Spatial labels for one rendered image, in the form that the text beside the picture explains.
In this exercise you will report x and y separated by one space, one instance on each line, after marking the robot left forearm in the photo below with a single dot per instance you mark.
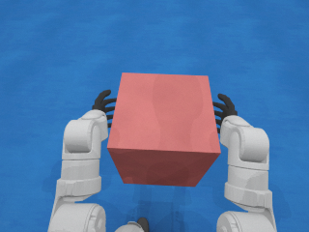
80 159

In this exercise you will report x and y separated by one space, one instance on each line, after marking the robot left shin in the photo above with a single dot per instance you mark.
134 223

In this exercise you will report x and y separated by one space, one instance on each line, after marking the left robot hand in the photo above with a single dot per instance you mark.
100 104

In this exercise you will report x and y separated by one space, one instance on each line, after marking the carton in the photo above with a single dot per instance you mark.
163 131

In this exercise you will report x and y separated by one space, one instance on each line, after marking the robot right forearm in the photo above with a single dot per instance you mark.
248 160

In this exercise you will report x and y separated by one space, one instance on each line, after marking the left robot upper arm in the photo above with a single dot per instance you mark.
79 217

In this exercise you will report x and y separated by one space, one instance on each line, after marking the right robot upper arm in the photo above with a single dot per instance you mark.
232 221

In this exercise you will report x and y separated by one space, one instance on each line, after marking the robot left foot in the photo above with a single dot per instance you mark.
144 224

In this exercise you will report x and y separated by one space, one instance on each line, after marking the right robot hand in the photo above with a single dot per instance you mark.
228 109

